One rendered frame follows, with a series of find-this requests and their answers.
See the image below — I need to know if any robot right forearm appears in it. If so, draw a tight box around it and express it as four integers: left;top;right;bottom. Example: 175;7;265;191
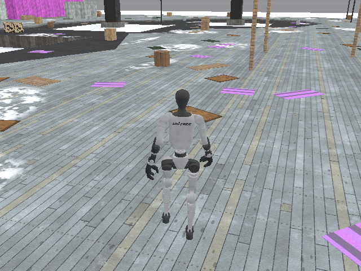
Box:
202;137;212;158

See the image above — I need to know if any robot torso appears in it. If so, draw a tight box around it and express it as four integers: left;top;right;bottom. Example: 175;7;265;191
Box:
168;111;195;169

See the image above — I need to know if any right robot upper arm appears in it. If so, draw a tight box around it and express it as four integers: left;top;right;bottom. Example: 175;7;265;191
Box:
193;114;208;145

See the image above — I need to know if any left robot upper arm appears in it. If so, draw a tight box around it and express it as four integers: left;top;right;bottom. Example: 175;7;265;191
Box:
155;113;170;146

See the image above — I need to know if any robot right hand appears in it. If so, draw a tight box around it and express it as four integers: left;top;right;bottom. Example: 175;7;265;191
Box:
200;156;213;167

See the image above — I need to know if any robot left hand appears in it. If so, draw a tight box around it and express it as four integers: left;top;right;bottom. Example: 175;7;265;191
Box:
146;164;159;180

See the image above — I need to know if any robot left thigh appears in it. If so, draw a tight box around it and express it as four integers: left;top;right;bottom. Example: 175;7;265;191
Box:
161;156;173;188

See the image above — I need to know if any robot left forearm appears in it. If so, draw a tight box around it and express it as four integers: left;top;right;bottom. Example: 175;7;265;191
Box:
147;137;160;165

